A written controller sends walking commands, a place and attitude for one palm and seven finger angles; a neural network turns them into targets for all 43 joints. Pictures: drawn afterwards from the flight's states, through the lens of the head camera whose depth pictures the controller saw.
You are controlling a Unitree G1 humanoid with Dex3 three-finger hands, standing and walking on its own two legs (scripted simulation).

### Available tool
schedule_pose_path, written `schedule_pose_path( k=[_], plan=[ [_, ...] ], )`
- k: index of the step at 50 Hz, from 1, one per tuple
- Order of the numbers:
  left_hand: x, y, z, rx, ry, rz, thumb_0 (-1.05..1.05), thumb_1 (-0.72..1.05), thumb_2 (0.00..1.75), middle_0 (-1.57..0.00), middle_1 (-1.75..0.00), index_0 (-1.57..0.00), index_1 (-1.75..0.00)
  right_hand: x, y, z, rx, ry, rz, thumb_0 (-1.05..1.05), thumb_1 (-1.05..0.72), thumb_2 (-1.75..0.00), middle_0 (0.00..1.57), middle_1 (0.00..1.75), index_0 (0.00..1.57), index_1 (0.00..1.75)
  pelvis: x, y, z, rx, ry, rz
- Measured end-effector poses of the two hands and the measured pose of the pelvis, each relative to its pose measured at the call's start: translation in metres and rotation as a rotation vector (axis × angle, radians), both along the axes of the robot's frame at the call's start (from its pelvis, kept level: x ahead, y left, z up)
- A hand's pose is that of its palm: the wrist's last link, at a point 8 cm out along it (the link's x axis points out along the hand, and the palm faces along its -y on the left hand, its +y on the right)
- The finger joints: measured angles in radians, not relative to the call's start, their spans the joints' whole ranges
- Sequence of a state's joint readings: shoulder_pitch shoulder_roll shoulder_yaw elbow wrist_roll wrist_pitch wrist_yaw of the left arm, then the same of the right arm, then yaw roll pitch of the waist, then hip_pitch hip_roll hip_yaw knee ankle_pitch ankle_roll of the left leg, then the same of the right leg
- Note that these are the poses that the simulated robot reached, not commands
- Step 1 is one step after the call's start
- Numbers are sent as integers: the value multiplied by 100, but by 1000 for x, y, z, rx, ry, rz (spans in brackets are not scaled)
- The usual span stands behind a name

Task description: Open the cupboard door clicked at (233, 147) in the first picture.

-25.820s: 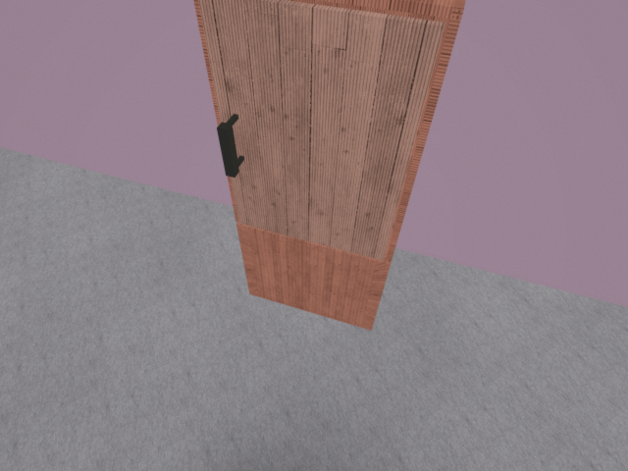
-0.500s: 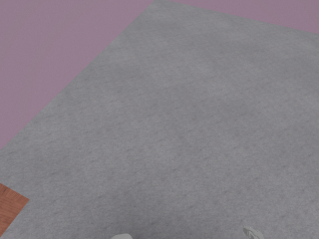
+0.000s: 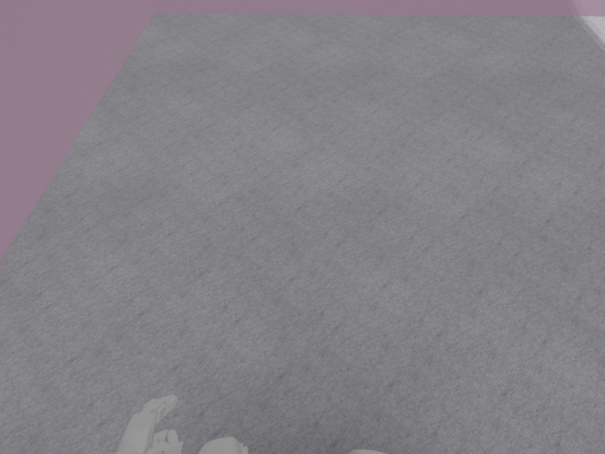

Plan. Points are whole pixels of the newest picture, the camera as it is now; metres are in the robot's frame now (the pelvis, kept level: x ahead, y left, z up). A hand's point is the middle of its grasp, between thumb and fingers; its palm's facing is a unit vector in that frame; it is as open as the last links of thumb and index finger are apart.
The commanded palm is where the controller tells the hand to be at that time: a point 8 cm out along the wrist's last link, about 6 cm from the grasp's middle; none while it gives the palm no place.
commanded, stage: walk to a spot facing it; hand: left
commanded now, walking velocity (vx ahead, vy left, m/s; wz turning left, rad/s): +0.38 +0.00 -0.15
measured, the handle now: out of the picture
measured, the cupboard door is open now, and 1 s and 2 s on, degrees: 42 42 42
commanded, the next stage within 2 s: turn to face it in 0.50 s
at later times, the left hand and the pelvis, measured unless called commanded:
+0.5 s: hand (194, 356) +0.29 +0.19 -0.16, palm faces -0.08 -0.98 -0.18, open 7.4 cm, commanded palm none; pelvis +0.24 +0.00 +0.01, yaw -8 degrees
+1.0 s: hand (241, 265) +0.48 +0.13 -0.19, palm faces +0.02 -0.98 -0.19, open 7.3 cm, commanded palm none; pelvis +0.41 -0.06 -0.01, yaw +1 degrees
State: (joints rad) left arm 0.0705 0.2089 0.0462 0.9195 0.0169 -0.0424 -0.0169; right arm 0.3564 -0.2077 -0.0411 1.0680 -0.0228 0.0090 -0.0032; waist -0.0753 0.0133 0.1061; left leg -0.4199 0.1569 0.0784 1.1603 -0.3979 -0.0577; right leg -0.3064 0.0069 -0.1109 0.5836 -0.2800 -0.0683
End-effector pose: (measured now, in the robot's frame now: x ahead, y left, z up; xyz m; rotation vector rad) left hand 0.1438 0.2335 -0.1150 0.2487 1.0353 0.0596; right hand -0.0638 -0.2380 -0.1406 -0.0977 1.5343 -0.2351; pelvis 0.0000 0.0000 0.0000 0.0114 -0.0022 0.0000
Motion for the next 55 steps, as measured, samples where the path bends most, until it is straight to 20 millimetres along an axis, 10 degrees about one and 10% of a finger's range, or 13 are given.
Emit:
schedule_pose_path(
  k=[15, 22, 33, 47, 55],
  plan=[
    [-2, 29, -34, -14, 364, 144, 0, 93, 90, -21, -30, -20, -29, 309, 14, 12, -37, -455, 135, 0, -90, -89, 20, 30, 19, 30, 155, 16, -8, -24, -3, -75],
    [87, 18, -22, -21, 336, 91, 1, 92, 90, -20, -30, -19, -29, 323, 16, 13, -22, -371, 75, 0, -91, -89, 20, 30, 20, 30, 212, 11, 4, 7, 5, -112],
    [273, -51, -18, 0, 119, -48, 1, 91, 90, -20, -30, -19, -29, 303, -40, -17, 8, -79, -91, 0, -92, -89, 20, 30, 20, 30, 307, -43, -10, 14, -5, -159],
    [325, -63, -32, -48, 170, 108, 0, 93, 90, -21, -30, -20, -29, 484, -53, 4, -13, -209, 76, 1, -91, -89, 20, 30, 19, 30, 402, -59, -3, -26, -5, -16],
    [344, -57, -27, -25, 180, 197, 1, 92, 90, -20, -30, -20, -29, 556, -66, 8, -36, -277, 190, 0, -91, -89, 20, 30, 20, 30, 422, -69, -2, -19, 23, 71]
  ],
)
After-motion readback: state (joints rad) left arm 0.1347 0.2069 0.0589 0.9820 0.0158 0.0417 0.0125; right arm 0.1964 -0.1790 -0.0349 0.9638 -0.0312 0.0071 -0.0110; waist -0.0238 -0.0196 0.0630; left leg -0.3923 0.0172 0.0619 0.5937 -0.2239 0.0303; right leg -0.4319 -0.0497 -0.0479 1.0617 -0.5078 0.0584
